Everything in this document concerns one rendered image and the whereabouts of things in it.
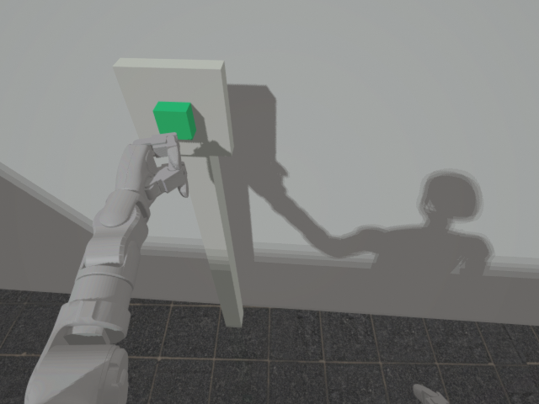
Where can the button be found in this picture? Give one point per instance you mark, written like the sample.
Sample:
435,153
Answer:
175,117

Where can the panel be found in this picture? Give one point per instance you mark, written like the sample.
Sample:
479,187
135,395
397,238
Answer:
203,83

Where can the robot left forearm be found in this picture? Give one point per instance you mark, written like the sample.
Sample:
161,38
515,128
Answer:
97,311

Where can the left robot upper arm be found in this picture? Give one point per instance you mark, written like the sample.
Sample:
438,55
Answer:
82,374

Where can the robot left hand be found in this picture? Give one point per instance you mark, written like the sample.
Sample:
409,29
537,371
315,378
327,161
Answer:
138,172

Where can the robot right hand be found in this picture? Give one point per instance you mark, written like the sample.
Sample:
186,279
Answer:
427,396

